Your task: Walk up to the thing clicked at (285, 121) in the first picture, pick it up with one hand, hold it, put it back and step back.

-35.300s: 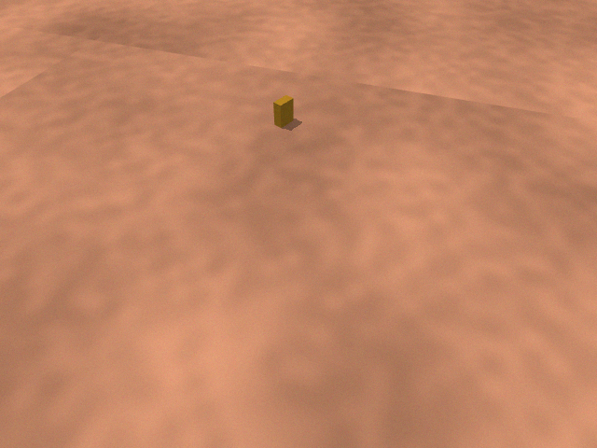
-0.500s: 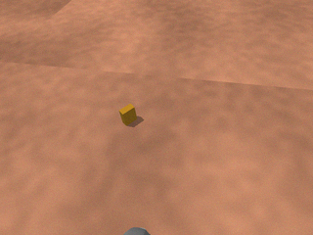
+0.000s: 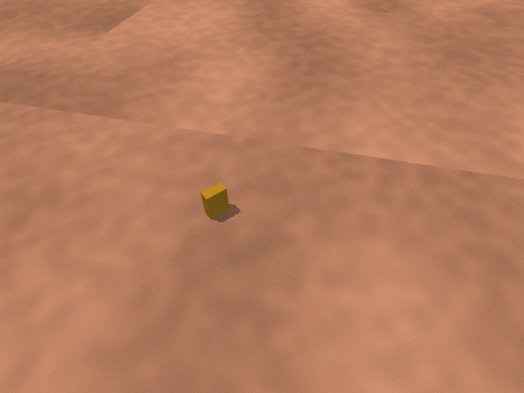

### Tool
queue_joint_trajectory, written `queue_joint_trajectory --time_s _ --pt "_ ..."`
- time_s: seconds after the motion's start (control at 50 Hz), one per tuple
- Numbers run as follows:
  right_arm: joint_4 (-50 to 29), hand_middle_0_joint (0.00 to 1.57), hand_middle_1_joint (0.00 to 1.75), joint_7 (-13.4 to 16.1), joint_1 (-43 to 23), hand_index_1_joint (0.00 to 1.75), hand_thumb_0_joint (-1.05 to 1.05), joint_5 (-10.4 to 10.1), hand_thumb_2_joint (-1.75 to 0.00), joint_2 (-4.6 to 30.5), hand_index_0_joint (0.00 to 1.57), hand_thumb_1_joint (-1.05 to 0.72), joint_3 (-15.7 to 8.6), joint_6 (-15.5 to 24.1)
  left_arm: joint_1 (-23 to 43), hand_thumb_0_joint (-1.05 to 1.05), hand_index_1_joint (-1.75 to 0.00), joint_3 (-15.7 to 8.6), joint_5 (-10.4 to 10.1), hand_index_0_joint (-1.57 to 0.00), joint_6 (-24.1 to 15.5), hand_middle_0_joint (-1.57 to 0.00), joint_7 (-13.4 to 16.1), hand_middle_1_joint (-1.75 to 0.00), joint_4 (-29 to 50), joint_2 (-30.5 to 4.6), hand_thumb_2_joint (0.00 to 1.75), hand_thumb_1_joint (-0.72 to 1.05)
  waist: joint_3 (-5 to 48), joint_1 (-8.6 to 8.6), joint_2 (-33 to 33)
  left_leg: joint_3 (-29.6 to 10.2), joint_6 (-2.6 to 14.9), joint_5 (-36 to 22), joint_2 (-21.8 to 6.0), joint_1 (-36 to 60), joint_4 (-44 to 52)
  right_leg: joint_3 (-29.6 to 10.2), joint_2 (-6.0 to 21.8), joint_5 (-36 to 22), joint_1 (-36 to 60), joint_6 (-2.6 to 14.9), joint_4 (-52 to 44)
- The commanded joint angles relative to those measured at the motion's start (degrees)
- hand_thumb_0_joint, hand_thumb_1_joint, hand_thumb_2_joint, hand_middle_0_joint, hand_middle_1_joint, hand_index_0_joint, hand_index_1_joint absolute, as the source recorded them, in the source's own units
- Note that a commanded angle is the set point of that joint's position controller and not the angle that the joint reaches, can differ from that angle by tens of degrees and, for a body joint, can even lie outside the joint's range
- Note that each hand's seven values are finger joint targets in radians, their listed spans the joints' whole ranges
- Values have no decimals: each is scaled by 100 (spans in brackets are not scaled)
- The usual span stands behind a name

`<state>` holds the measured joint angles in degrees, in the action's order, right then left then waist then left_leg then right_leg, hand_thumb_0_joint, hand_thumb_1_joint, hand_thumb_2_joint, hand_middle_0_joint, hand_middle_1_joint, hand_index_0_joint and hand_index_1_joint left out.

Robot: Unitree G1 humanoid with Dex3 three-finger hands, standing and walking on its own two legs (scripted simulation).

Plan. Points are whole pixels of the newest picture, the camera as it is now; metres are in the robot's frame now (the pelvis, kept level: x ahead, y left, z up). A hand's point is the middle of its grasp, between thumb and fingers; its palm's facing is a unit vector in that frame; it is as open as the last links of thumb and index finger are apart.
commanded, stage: step back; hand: left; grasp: from the side
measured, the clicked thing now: (215, 201) +1.07 +0.25 -0.68
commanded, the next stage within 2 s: stand in 0.46 s
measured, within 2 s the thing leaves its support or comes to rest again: neither
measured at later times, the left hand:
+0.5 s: hand out of the picture +0.13 +0.30 -0.15, palm faces -0.02 -0.93 -0.36, open 7.4 cm
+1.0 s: hand out of the picture +0.13 +0.28 -0.13, palm faces -0.07 -0.94 -0.34, open 7.4 cm
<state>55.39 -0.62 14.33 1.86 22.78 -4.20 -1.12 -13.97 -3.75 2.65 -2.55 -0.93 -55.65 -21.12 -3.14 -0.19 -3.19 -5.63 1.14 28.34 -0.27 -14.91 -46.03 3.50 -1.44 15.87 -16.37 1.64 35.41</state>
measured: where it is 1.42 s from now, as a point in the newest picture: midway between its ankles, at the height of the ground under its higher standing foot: outside the picture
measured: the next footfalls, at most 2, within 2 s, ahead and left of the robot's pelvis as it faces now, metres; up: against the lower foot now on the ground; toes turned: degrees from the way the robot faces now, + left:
left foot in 0.26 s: +0.13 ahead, +0.16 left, +0.00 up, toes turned +1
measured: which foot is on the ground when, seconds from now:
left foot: up 0.00-0.24, down 0.26-1.00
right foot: down 0.00-1.00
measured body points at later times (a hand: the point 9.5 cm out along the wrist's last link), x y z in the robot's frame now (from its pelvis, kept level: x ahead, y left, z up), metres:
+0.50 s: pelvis +0.04 +0.04 +0.00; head +0.06 +0.05 +0.45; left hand +0.13 +0.35 -0.12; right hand +0.15 -0.26 -0.12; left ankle +0.09 +0.16 -0.72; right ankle +0.03 -0.10 -0.72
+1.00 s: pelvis +0.04 +0.03 +0.02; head +0.05 +0.03 +0.47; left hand +0.13 +0.33 -0.11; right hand +0.11 -0.27 -0.11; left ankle +0.09 +0.16 -0.72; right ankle +0.03 -0.10 -0.72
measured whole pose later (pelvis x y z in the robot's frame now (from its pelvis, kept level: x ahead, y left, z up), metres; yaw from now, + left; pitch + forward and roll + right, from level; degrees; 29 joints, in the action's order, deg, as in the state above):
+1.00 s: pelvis +0.04 +0.03 +0.02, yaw -1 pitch -3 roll +0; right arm 66.2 -1.3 5.6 0.3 20.1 -1.4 0.6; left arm -6.8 0.7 0.7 -1.4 -0.6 -64.9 -20.4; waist -3.2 0.8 0.0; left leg 2.0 -0.6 7.3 -1.5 -9.9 -20.0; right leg -0.2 1.7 12.3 -5.4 -1.6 20.5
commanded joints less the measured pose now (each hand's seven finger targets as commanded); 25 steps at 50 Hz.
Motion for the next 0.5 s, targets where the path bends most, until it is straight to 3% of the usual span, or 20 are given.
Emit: queue_joint_trajectory --time_s 0.0,0.04,0.12,0.14,0.18,0.22,0.24,0.26,0.28,0.3,0.32,0.34,0.38,0.42,0.44,0.48 --pt "-428 20 30 97 -72 30 0 -7 -90 1179 20 -90 -234 216 167 0 -30 -483 -60 -20 -207 -20 169 -30 556 -1785 90 90 -479 -171 660 -417 12 179 -115 -1859 -1139 -3316 2251 1402 580 1187 -2098" --pt "-295 20 30 79 -6 30 0 -39 -90 965 20 -90 -175 237 231 0 -30 -366 -121 -20 -254 -20 195 -30 523 -1484 90 90 -120 -101 751 -331 -28 -205 -165 -1452 -721 -2173 1744 -282 709 839 -1699" --pt "-281 20 30 56 -74 30 0 -11 -90 820 20 -90 -135 173 361 0 -30 -298 -149 -20 -236 -20 218 -30 497 -1521 90 90 100 -88 1137 224 -102 -532 -202 -753 61 -1387 1640 -1994 378 778 -1251" --pt "-251 20 30 59 -108 30 0 -22 -90 789 20 -90 -122 166 440 0 -30 -262 -172 -20 -212 -20 225 -30 526 -1472 90 90 141 -61 1145 372 -106 -651 -188 -482 345 -1180 1546 -2350 274 687 -1103" --pt "-195 20 30 72 -230 30 0 -38 -90 739 20 -90 -114 200 564 0 -30 -196 -198 -20 -129 -20 234 -30 562 -1450 90 90 313 -4 1232 736 -84 -1200 -72 19 1110 -868 1401 -3006 180 592 -655" --pt "-76 20 30 109 -195 30 0 -38 -90 775 20 -90 -139 201 588 0 -30 -131 -226 -20 -37 -20 238 -30 546 -1406 90 90 363 78 1073 734 -10 -2262 -3 516 1702 -729 1100 -2501 -98 326 -221" --pt "-74 20 30 136 -197 30 0 -20 -90 947 20 -90 -167 210 543 0 -30 -79 -227 -20 1 -20 235 -30 586 -1285 90 90 476 73 749 376 90 -2811 -285 767 1743 -727 987 -2039 -311 204 -1" --pt "-102 20 30 164 -296 30 0 11 -90 1177 20 -90 -196 235 495 0 -30 -45 -258 -20 37 -20 234 -30 599 -1122 90 90 685 9 143 -340 316 -3145 -918 692 1905 -563 666 -1233 -320 61 295" --pt "-207 20 30 155 -724 30 0 -52 -90 1380 20 -90 -166 239 260 0 -30 -32 -338 -20 120 -20 251 -30 481 -1076 90 90 838 -168 -334 -1128 850 -2622 -1568 157 2195 -364 214 175 -24 -73 682" --pt "-224 20 30 138 -966 30 0 -74 -90 1481 20 -90 -192 225 222 0 -30 -61 -309 -20 161 -20 275 -30 317 -1150 90 90 758 -179 -480 -1260 1098 -2138 -1798 -350 2342 -311 174 1066 408 -41 775" --pt "-173 20 30 131 -1099 30 0 -35 -90 1442 20 -90 -171 211 206 0 -30 -55 -251 -20 157 -20 263 -30 236 -1148 90 90 641 -214 -482 -1066 997 -1930 -1673 -490 2348 -380 243 1062 606 -30 425" --pt "-140 20 30 130 -1153 30 0 -26 -90 1311 20 -90 -113 202 213 0 -30 -35 -224 -20 130 -20 247 -30 175 -1110 90 90 607 -250 -409 -749 787 -1992 -1435 -390 2229 -415 272 657 566 1 -44" --pt "-120 20 30 143 -1203 30 0 -59 -90 1111 20 -90 -43 221 204 0 -30 -91 -207 -20 86 -20 235 -30 105 -1239 90 90 704 -213 -330 -321 416 -2476 -1044 -335 1838 -660 478 -611 706 44 -300" --pt "-25 20 30 135 -1235 30 0 -74 -90 1017 20 -90 -12 208 373 0 -30 -102 -215 -20 85 -20 221 -30 55 -1308 90 90 561 -138 -337 -259 268 -1926 -909 -422 1983 -869 553 -569 564 84 -399" --pt "48 20 30 83 -1072 30 0 -143 -90 1005 20 -90 30 240 339 0 -30 105 -221 -20 70 -20 156 -30 -123 -1033 90 90 722 -62 -296 -184 199 -1639 -767 7 2124 -975 776 -292 616 90 -858" --pt "154 20 30 66 -1159 30 0 -142 -90 1010 20 -90 40 296 660 0 -30 121 -231 -20 30 -20 117 -30 -132 -1124 90 90 724 24 -80 -172 142 -2145 -803 440 2173 -927 732 -519 478 11 -1018"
